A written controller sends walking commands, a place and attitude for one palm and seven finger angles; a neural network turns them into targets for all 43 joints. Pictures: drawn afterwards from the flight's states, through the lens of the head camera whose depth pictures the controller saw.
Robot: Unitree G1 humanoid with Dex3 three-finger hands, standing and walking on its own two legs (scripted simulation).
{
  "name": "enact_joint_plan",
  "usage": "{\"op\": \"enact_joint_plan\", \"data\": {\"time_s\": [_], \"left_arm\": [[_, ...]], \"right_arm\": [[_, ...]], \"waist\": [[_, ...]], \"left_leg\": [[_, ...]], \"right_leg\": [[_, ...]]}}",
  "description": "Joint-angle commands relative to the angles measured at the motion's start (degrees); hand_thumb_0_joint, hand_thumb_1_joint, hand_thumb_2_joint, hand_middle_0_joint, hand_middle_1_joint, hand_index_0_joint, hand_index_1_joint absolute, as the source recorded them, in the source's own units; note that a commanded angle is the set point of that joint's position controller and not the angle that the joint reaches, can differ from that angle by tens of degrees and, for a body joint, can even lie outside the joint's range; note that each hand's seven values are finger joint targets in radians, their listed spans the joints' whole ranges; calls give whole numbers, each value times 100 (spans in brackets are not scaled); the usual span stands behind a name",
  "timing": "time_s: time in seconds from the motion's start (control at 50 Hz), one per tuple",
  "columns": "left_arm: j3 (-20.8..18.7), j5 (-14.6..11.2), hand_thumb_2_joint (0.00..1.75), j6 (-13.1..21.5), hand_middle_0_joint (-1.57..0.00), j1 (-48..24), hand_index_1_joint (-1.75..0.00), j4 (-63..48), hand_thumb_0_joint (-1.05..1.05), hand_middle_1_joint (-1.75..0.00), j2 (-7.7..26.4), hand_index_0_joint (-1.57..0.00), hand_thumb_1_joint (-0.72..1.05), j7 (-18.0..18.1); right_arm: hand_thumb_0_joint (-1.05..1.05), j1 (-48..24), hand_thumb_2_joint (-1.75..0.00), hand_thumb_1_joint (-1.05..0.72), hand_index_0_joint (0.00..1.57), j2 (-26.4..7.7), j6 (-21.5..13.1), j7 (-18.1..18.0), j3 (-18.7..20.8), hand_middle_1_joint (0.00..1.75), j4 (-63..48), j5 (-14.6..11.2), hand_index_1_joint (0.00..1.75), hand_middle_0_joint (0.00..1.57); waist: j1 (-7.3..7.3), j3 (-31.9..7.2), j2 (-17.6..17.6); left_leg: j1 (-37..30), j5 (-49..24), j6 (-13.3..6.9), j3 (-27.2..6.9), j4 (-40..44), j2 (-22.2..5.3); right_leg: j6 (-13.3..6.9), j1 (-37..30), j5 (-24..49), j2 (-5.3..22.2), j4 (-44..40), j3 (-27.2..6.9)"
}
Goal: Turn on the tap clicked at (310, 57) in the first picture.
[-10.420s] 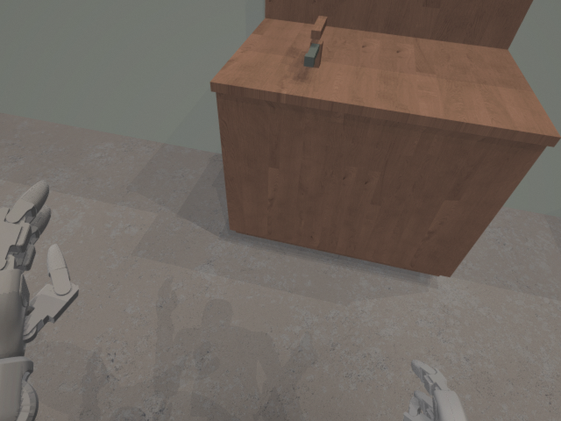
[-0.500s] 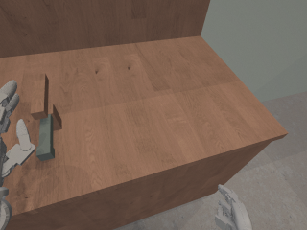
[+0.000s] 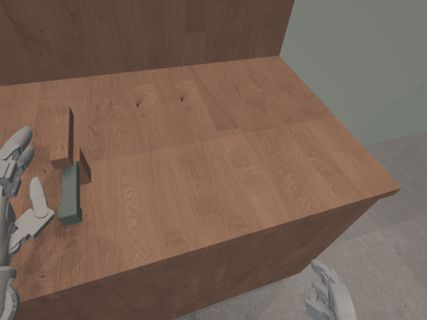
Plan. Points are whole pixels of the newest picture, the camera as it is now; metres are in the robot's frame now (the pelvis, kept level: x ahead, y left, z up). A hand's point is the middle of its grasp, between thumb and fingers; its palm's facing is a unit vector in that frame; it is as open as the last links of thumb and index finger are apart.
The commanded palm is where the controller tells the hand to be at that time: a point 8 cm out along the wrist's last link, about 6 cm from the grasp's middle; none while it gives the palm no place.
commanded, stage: look again from close up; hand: left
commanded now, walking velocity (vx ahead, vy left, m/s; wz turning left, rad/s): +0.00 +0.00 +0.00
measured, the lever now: (70, 213) +0.26 +0.27 +0.07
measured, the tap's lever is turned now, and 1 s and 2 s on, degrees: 0 0 0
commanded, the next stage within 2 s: shuffle to correct the standing spot in 0.18 s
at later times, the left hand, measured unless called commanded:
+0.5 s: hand (64, 211) +0.22 +0.23 +0.16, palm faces +0.36 -0.85 -0.38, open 7.5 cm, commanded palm +0.16 +0.26 +0.17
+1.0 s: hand (65, 253) +0.16 +0.20 +0.16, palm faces +0.32 -0.84 -0.44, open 7.4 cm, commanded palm +0.11 +0.23 +0.17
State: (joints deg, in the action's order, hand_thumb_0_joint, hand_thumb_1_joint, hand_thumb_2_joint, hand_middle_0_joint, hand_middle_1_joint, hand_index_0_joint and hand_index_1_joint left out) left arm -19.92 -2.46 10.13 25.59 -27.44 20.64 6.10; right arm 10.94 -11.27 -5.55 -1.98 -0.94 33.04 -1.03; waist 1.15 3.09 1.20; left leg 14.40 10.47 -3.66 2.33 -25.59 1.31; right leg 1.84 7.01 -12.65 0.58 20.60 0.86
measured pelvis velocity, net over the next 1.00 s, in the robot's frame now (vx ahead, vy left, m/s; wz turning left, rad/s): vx -0.06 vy -0.04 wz -0.02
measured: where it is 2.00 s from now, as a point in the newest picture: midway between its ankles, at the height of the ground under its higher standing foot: outside the picture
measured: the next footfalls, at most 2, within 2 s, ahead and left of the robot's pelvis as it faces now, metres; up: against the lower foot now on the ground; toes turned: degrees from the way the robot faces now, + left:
right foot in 1.24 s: -0.12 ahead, -0.24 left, +0.00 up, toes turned -1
left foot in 1.50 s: -0.14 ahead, -0.01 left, +0.00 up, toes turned +0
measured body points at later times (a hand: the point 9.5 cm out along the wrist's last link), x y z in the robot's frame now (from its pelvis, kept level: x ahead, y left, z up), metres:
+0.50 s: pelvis -0.01 -0.02 +0.00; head +0.03 +0.00 +0.45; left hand +0.19 +0.27 +0.18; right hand +0.18 -0.24 -0.07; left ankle +0.04 +0.07 -0.74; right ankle -0.02 -0.14 -0.74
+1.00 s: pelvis -0.06 -0.04 -0.01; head +0.00 -0.01 +0.44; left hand +0.14 +0.24 +0.19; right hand +0.10 -0.28 -0.09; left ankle +0.01 +0.06 -0.74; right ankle -0.02 -0.15 -0.74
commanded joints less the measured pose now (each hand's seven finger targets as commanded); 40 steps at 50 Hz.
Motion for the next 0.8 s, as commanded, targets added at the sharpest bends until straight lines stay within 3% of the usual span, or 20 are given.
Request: {"op": "enact_joint_plan", "data": {"time_s": [0.0, 0.04, 0.06, 0.08, 0.16, 0.18, 0.26, 0.28, 0.36, 0.38, 0.46, 0.48, 0.56, 0.58, 0.6, 0.66, 0.68, 0.7, 0.76, 0.78], "left_arm": [[-543, -5, 90, 446, -20, -608, -30, -1441, 0, -30, 965, -20, 90, 150], [-547, 13, 90, 474, -20, -610, -30, -1448, 0, -30, 962, -20, 90, 169], [-734, 38, 90, 457, -20, -562, -30, -1430, 0, -30, 1119, -20, 90, 202], [-485, 11, 90, 462, -20, -508, -30, -1270, 0, -30, 840, -20, 90, 160], [-734, 30, 90, 449, -20, -296, -30, -1239, 0, -30, 1029, -20, 90, 196], [-505, -13, 90, 440, -20, -249, -30, -1058, 0, -30, 794, -20, 90, 145], [-724, 12, 90, 398, -20, -290, -30, -1120, 0, -30, 1042, -20, 90, 174], [-464, -30, 90, 388, -20, -321, -30, -1030, 0, -30, 776, -20, 90, 128], [-731, -50, 90, 387, -20, -479, -30, -1287, 0, -30, 1086, -20, 90, 150], [-544, -94, 90, 390, -20, -465, -30, -1190, 0, -30, 892, -20, 90, 101], [-789, -79, 90, 467, -20, -412, -30, -1523, 0, -30, 1113, -20, 90, 105], [-629, -131, 90, 455, -20, -313, -30, -1450, 0, -30, 931, -20, 90, 55], [-982, -131, 90, 604, -20, -10, -30, -1855, 0, -30, 1202, -20, 90, 39], [-780, -177, 90, 609, -20, 111, -30, -1731, 0, -30, 978, -20, 90, -18], [-909, -175, 90, 681, -20, -20, -30, -2037, 0, -30, 1134, -20, 90, -23], [-1186, -191, 90, 735, -20, 272, -30, -1877, 0, -30, 1299, -20, 90, -8], [-981, -236, 90, 749, -20, 300, -30, -1837, 0, -30, 1095, -20, 90, -54], [-1156, -234, 90, 811, -20, 137, -30, -1990, 0, -30, 1293, -20, 90, -54], [-1254, -246, 90, 846, -20, 297, -30, -1727, 0, -30, 1321, -20, 90, 17], [-1023, -268, 90, 850, -20, 280, -30, -1697, 0, -30, 1145, -20, 90, -4]], "right_arm": [[0, -585, -90, -90, 20, -720, -333, -107, 291, 30, -963, -27, 30, 20], [0, -544, -90, -90, 20, -746, -370, -103, 308, 30, -930, -24, 30, 20], [0, -623, -90, -90, 20, -738, -374, -114, 296, 30, -899, -39, 30, 20], [0, -526, -90, -90, 20, -754, -356, -105, 280, 30, -873, -6, 30, 20], [0, -561, -90, -90, 20, -747, -383, -94, 322, 30, -844, -40, 30, 20], [0, -484, -90, -90, 20, -748, -347, -82, 291, 30, -831, -5, 30, 20], [0, -579, -90, -90, 20, -736, -359, -94, 303, 30, -831, -38, 30, 20], [0, -509, -90, -90, 20, -714, -327, -95, 270, 30, -831, -16, 30, 20], [0, -601, -90, -90, 20, -697, -338, -124, 278, 30, -908, -59, 30, 20], [0, -540, -90, -90, 20, -698, -291, -113, 259, 30, -906, -22, 30, 20], [0, -566, -90, -90, 20, -657, -339, -71, 297, 30, -979, -42, 30, 20], [0, -509, -90, -90, 20, -663, -291, -51, 284, 30, -990, 0, 30, 20], [0, -489, -90, -90, 20, -621, -369, -3, 339, 30, -1063, 4, 30, 20], [0, -422, -90, -90, 20, -622, -313, 19, 315, 30, -1057, 49, 30, 20], [0, -420, -90, -90, 20, -636, -370, 13, 394, 30, -1129, 22, 30, 20], [0, -448, -90, -90, 20, -579, -384, -19, 405, 30, -1049, 22, 30, 20], [0, -356, -90, -90, 20, -598, -313, -17, 400, 30, -1029, 73, 30, 20], [0, -358, -90, -90, 20, -605, -376, -56, 470, 30, -1078, 56, 30, 20], [0, -353, -90, -90, 20, -544, -376, -112, 463, 30, -884, 49, 30, 20], [0, -283, -90, -90, 20, -511, -326, -108, 437, 30, -870, 89, 30, 20]], "waist": [[-5, -724, -707], [-1, -739, -678], [17, -748, -661], [1, -696, -614], [1, -839, -492], [-6, -783, -465], [0, -732, -409], [-17, -690, -269], [11, -602, -350], [21, -632, -447], [45, -883, -772], [61, -972, -753], [61, -1164, -863], [51, -1208, -843], [44, -1195, -844], [7, -1264, -609], [-24, -1348, -479], [-32, -1265, -301], [-126, -1265, 23], [-155, -1231, 209]], "left_leg": [[-153, 427, 202, -814, 853, -684], [-145, 538, 201, -837, 867, -687], [-128, 637, 205, -796, 876, -679], [-80, 670, 191, -830, 906, -650], [-241, 352, 225, -735, 738, -618], [-204, 391, 214, -750, 765, -601], [-272, 249, 224, -744, 737, -627], [-308, 183, 229, -736, 774, -618], [-382, -545, 302, -718, 733, -732], [-333, -585, 270, -717, 770, -769], [-451, -1071, 261, -678, 600, -978], [-348, -1048, 215, -723, 619, -1013], [-489, -1879, 193, -644, 159, -1178], [-396, -1846, 166, -652, 137, -1169], [-364, -1959, 178, -701, 5, -1221], [-396, -1867, 201, -592, -310, -1120], [-374, -1694, 222, -504, -416, -1016], [-303, -1479, 264, -499, -616, -924], [-451, -546, 385, -334, -1185, -507], [-425, -187, 377, -286, -1255, -418]], "right_leg": [[-253, -146, 411, 201, -207, -155], [-263, -154, 355, 190, -182, -166], [-242, -133, 288, 163, -191, -151], [-242, -124, 265, 131, -230, -98], [-265, -116, 434, 193, -242, -178], [-254, -67, 364, 171, -301, -134], [-250, 2, 441, 191, -295, -198], [-230, 58, 447, 139, -350, -151], [-195, 153, 752, 80, -208, -176], [-170, 99, 725, 47, -171, -109], [-186, 132, 792, 44, 120, -122], [-159, 21, 719, 13, 153, -58], [-221, 226, 1050, 94, 269, -117], [-198, 167, 1031, 75, 239, -63], [-254, 205, 1152, 122, 297, -110], [-299, 386, 1506, 221, 145, -264], [-280, 388, 1666, 246, 61, -270], [-331, 519, 1891, 373, 66, -400], [-638, 1083, 2033, 842, -150, -803], [-624, 1208, 1695, 938, -268, -772]]}}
